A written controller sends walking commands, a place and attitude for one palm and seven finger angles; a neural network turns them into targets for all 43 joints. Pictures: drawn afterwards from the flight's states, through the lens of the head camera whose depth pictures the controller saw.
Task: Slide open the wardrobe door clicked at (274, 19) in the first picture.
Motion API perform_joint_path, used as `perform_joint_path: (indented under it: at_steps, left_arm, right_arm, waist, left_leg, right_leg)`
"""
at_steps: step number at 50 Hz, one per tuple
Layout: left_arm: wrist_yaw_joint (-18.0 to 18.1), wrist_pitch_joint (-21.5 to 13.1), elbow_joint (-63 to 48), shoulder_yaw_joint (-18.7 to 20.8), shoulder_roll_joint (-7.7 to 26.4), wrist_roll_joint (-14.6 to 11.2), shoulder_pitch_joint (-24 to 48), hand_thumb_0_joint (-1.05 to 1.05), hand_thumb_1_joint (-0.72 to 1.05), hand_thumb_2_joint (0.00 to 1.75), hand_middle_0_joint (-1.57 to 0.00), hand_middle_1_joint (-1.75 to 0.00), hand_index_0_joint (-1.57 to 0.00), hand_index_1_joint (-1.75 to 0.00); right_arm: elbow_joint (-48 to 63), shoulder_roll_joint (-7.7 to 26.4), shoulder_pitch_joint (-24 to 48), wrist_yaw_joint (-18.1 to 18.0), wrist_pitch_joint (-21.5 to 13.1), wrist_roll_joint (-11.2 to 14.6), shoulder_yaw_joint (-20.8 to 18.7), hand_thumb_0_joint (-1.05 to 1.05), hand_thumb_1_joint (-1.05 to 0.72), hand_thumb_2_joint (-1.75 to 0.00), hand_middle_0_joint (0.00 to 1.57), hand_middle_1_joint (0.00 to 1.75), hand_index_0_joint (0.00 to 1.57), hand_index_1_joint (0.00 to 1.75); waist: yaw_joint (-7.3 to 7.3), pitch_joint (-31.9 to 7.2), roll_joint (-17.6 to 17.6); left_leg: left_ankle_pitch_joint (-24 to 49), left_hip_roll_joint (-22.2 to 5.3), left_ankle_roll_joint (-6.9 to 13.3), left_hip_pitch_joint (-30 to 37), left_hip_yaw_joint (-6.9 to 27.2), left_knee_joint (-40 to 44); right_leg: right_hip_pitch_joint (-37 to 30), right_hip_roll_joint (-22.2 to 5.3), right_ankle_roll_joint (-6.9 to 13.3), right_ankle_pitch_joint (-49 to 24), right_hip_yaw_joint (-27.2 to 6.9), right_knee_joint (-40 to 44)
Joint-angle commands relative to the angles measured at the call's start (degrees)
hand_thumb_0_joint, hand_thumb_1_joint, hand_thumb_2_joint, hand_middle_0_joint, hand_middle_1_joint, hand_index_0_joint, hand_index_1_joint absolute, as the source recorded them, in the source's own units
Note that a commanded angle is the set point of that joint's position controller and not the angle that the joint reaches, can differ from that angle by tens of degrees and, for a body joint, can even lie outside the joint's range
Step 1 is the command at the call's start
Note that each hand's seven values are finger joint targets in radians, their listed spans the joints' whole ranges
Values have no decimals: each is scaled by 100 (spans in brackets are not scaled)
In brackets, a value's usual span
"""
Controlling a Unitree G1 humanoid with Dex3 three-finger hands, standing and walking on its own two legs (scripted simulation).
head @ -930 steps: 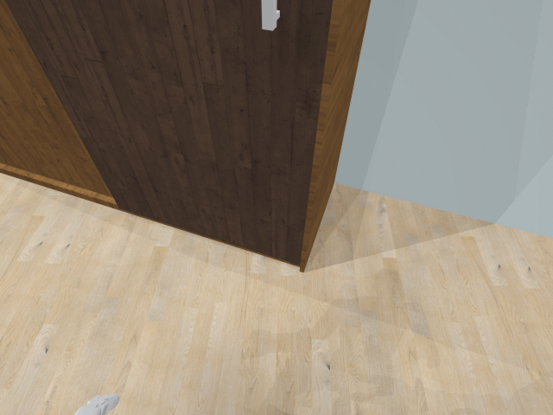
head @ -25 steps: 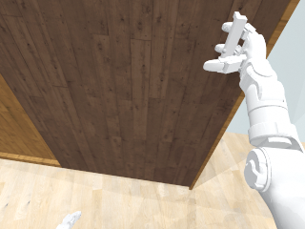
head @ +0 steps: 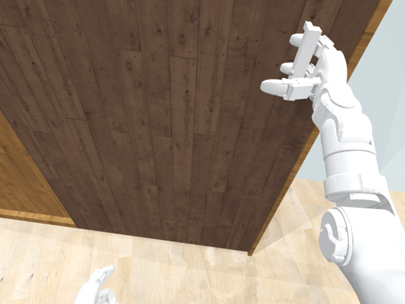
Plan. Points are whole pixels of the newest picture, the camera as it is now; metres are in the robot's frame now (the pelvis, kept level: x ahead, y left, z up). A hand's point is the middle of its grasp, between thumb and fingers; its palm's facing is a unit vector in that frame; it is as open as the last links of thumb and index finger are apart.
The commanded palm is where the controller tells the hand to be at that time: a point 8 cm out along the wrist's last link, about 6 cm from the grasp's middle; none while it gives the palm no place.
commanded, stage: grip the handle and tug to test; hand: right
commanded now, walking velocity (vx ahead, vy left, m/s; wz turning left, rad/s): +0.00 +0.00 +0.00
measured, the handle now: (298, 61) +0.51 -0.13 +0.26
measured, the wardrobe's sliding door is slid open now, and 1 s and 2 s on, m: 0.00 0.00 0.01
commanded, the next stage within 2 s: tug the door sideways, standing still in 1.20 s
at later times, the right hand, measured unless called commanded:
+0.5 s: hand (292, 71) +0.46 -0.11 +0.27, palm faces +0.04 +1.00 +0.00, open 6.0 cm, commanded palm +0.42 -0.16 +0.26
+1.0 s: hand (292, 72) +0.46 -0.11 +0.27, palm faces +0.04 +1.00 +0.00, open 6.1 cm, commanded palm +0.41 -0.17 +0.26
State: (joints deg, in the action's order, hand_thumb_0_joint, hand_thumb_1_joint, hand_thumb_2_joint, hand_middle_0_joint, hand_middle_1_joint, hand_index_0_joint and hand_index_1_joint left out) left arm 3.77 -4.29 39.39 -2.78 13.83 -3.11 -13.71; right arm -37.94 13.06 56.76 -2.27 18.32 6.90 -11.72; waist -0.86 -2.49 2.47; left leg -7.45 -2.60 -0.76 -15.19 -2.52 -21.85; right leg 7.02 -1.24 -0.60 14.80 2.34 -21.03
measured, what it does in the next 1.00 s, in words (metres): stands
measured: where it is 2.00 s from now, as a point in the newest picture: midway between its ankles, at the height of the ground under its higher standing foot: outside the picture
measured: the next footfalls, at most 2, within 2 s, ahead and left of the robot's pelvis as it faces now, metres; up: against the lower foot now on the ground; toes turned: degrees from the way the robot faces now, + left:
none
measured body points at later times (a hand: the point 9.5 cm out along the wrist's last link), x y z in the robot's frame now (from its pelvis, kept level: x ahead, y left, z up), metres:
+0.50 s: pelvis +0.02 +0.00 +0.00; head +0.01 +0.01 +0.45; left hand +0.16 +0.23 -0.11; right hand +0.45 -0.16 +0.27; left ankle +0.04 +0.13 -0.74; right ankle -0.04 -0.13 -0.74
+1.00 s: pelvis +0.02 +0.00 +0.00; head +0.01 +0.01 +0.45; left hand +0.16 +0.23 -0.10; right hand +0.45 -0.16 +0.27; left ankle +0.04 +0.13 -0.74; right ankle -0.04 -0.13 -0.74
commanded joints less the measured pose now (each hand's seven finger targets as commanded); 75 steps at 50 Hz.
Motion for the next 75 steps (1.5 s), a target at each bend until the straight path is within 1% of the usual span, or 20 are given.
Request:
perform_joint_path:
  at_steps: [1,5,11,15,16,19,26,28,30,33,35,38,45,49,50,52,65,68,71,75]
  left_arm:
    - [58,-227,-849,215,644,20,538,0,90,90,-20,-30,-20,-30]
    - [57,-165,-893,236,662,35,589,0,90,90,-20,-30,-20,-30]
    - [31,-78,-956,226,614,19,659,0,90,90,-20,-30,-20,-30]
    - [30,-26,-956,251,659,36,683,0,90,90,-20,-30,-20,-30]
    - [26,-12,-960,222,615,23,721,0,90,90,-20,-30,-20,-30]
    - [19,-25,-933,244,599,39,677,0,90,90,-20,-30,-20,-30]
    - [16,45,-964,236,608,46,727,0,90,90,-20,-30,-20,-30]
    - [10,36,-946,233,577,51,724,0,90,90,-20,-30,-20,-30]
    - [7,55,-972,245,626,74,738,0,90,90,-20,-30,-20,-30]
    - [3,68,-999,222,585,64,771,0,90,90,-20,-30,-20,-30]
    - [10,106,-991,229,633,71,773,0,90,90,-20,-30,-20,-30]
    - [24,101,-963,212,592,49,761,0,90,90,-20,-30,-20,-30]
    - [18,148,-1086,221,620,52,858,0,90,90,-20,-30,-20,-30]
    - [12,176,-1104,202,600,20,888,0,90,90,-20,-30,-20,-30]
    - [9,180,-1153,223,628,25,944,0,90,90,-20,-30,-20,-30]
    - [-11,186,-1163,204,584,20,972,0,90,90,-20,-30,-20,-30]
    - [-150,291,-1341,236,582,11,1242,0,90,90,-20,-30,-20,-30]
    - [-97,236,-1123,228,567,12,1146,0,90,90,-20,-30,-20,-30]
    - [-53,166,-895,240,554,36,972,0,90,90,-20,-30,-20,-30]
    - [-78,111,-758,267,496,81,843,0,90,90,-20,-30,-20,-30]
  right_arm:
    - [1632,997,2935,111,-352,102,-184,0,-6,-54,36,128,36,128]
    - [1748,1199,2713,93,-282,95,-400,0,-25,-62,38,131,38,131]
    - [2125,907,2714,88,-150,87,-143,0,-53,-74,41,135,41,135]
    - [2161,1132,2495,62,-44,76,-356,0,-71,-82,43,137,43,137]
    - [2237,893,2572,80,-20,74,-133,0,-76,-84,44,138,44,138]
    - [2287,821,2652,38,37,70,-106,0,-90,-90,45,140,45,140]
    - [2444,967,2456,22,123,45,-221,0,-90,-90,45,140,45,140]
    - [2474,750,2569,16,147,48,-49,0,-90,-90,45,140,45,140]
    - [2435,1002,2298,-5,152,45,-306,0,-90,-90,45,140,45,140]
    - [2551,866,2271,30,166,75,-201,0,-90,-90,45,140,45,140]
    - [2467,1120,2206,16,164,55,-399,0,-90,-90,45,140,45,140]
    - [2399,904,2414,30,215,58,-184,0,-90,-90,45,140,45,140]
    - [2495,1173,1727,52,228,98,-528,0,-90,-90,45,140,45,140]
    - [2658,983,1772,94,340,128,-338,0,-90,-90,45,140,45,140]
    - [2799,1129,1651,77,327,116,-470,0,-90,-90,45,140,45,140]
    - [2950,959,1535,76,400,125,-345,0,-90,-90,45,140,45,140]
    - [4283,844,443,120,863,232,-399,0,-90,-90,45,140,45,140]
    - [3788,351,1430,60,1027,223,128,0,-90,-90,45,140,45,140]
    - [3278,64,2391,-130,1110,131,411,0,-90,-90,45,140,45,140]
    - [2937,-401,2805,-231,994,58,769,0,-90,-90,45,140,45,140]
  waist:
    - [94,-2153,-527]
    - [170,-2183,-619]
    - [126,-2174,-362]
    - [190,-2270,-539]
    - [139,-2190,-388]
    - [110,-2219,-433]
    - [174,-2265,-389]
    - [117,-2211,-448]
    - [224,-2277,-484]
    - [191,-2263,-510]
    - [239,-2239,-507]
    - [135,-2053,-462]
    - [319,-2243,-653]
    - [243,-2079,-627]
    - [317,-2186,-520]
    - [303,-2207,-427]
    - [459,-2434,-468]
    - [162,-2093,-683]
    - [-32,-1934,-423]
    - [-88,-2248,-223]
  left_leg:
    - [1785,141,253,1674,-1,-93]
    - [1971,155,255,1765,-11,-117]
    - [2129,141,270,1745,-35,-169]
    - [2259,163,265,1851,-43,-182]
    - [2248,144,271,1798,-53,-191]
    - [2277,163,263,1737,-64,-191]
    - [2407,152,277,1861,-72,-217]
    - [2457,168,271,1786,-88,-221]
    - [2473,168,279,1893,-82,-222]
    - [2513,165,270,1918,-77,-231]
    - [2400,164,282,1948,-79,-198]
    - [2298,168,274,1773,-80,-168]
    - [2433,163,273,2070,-64,-194]
    - [2299,173,257,1947,-61,-150]
    - [2311,169,275,2028,-64,-170]
    - [2497,164,273,2053,-59,-196]
    - [3220,197,274,2306,-108,-390]
    - [2922,228,228,1824,-144,-319]
    - [2781,226,242,1478,-164,-347]
    - [2979,215,257,1392,-189,-497]
  right_leg:
    - [-28,95,179,-1977,-49,137]
    - [-37,93,183,-2153,-40,112]
    - [-126,79,155,-2408,-32,82]
    - [-132,73,158,-2522,-23,67]
    - [-138,77,148,-2539,-22,72]
    - [-220,78,142,-2583,-30,37]
    - [-209,60,130,-2797,-29,43]
    - [-251,66,130,-2836,-32,9]
    - [-221,64,130,-2878,-31,33]
    - [-188,76,134,-2821,-20,42]
    - [-153,61,131,-2756,-27,81]
    - [-146,65,134,-2623,-27,67]
    - [-62,79,161,-2669,2,97]
    - [-40,76,168,-2469,10,124]
    - [-76,66,161,-2581,3,127]
    - [-111,78,160,-2732,31,96]
    - [-231,63,133,-3585,38,-67]
    - [-298,74,157,-3176,12,-108]
    - [-389,80,157,-3247,-46,-224]
    - [-559,110,106,-3705,-103,-402]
